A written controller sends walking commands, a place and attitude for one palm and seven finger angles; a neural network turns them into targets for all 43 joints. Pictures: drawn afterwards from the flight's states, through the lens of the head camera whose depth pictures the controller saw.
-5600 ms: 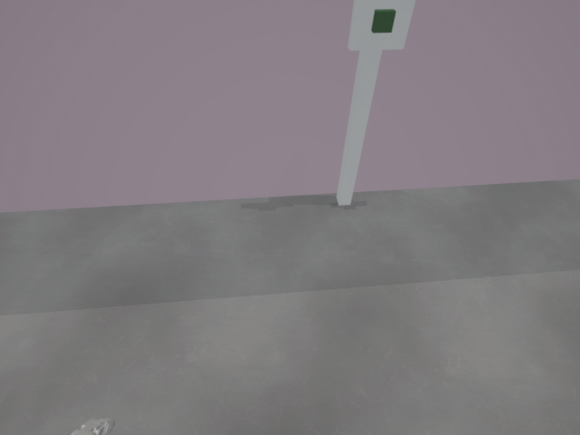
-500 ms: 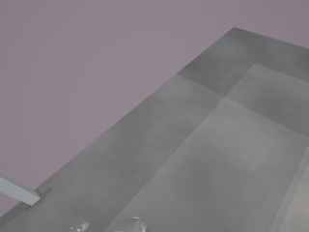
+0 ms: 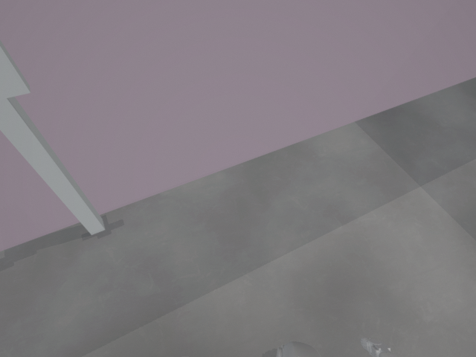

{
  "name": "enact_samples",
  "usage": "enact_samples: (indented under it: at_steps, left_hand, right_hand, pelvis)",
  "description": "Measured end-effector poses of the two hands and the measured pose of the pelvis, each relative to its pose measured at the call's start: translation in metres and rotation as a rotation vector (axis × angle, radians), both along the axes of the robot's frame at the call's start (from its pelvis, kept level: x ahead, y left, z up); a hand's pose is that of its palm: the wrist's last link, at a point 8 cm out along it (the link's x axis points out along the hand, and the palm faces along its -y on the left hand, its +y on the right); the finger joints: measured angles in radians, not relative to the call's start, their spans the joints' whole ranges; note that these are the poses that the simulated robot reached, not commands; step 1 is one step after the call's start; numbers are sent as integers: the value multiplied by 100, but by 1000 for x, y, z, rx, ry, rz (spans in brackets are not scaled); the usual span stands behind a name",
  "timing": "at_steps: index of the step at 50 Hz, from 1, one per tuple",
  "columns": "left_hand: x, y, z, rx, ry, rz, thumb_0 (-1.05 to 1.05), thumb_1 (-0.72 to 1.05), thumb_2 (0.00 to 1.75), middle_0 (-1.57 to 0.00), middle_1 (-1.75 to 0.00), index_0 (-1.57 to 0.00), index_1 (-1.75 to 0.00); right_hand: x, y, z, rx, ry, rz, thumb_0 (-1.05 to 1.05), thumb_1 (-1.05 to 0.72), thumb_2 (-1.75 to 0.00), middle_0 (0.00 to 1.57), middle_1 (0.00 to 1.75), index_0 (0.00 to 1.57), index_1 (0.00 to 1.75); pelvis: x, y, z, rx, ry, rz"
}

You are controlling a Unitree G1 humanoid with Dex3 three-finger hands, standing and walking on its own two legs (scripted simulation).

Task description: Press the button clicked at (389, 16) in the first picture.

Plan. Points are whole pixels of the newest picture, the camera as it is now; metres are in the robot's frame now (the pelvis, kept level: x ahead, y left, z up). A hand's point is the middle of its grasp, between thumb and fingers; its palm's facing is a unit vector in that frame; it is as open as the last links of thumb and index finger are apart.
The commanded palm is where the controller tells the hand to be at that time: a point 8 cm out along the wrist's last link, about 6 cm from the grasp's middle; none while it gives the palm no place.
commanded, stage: turn to face it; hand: left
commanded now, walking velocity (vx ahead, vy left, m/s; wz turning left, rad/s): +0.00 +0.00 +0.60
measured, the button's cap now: out of the picture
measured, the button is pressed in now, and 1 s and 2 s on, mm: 0 0 0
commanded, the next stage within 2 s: take the last steps up to it in 0.64 s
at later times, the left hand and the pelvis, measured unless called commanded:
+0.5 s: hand out of the picture +0.03 +0.18 -0.15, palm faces +0.27 -0.93 -0.26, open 7.4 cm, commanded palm none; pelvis +0.01 -0.03 +0.00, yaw +17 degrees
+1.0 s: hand out of the picture -0.01 +0.20 -0.16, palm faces +0.40 -0.89 -0.22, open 7.4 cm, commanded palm none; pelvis +0.01 +0.00 +0.00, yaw +23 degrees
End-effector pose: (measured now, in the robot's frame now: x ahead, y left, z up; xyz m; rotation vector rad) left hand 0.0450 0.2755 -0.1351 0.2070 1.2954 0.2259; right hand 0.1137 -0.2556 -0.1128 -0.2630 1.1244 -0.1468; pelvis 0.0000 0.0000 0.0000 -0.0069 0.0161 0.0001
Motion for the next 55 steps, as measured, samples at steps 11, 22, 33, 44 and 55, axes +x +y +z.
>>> enact_samples:
  at_steps: [11,22,33,44,55]
  left_hand:
    - [49,-34,22,36,-218,13,0,90,89,-20,-30,-20,-29]
    - [-7,-60,26,23,-161,145,0,90,89,-20,-30,-20,-30]
    - [-109,-27,-20,-41,33,341,0,90,89,-20,-30,-20,-30]
    - [-110,-23,3,-50,3,376,1,91,89,-20,-30,-19,-29]
    - [-86,-59,9,-29,-113,421,0,90,89,-20,-30,-20,-29]
  right_hand:
    - [-3,-21,-27,60,71,36,0,-90,-89,20,30,20,30]
    - [15,-28,-25,53,144,145,0,-91,-89,20,30,20,30]
    - [57,40,-12,-2,53,313,0,-91,-89,20,30,20,30]
    - [40,68,-7,43,69,340,0,-91,-89,20,30,20,30]
    - [19,35,-40,63,245,330,0,-91,-89,20,30,20,30]
  pelvis:
    - [7,-31,-7,17,1,124]
    - [10,-39,3,38,-19,265]
    - [1,-5,-10,12,-17,336]
    - [0,4,8,-8,-24,378]
    - [29,-4,-2,19,-36,435]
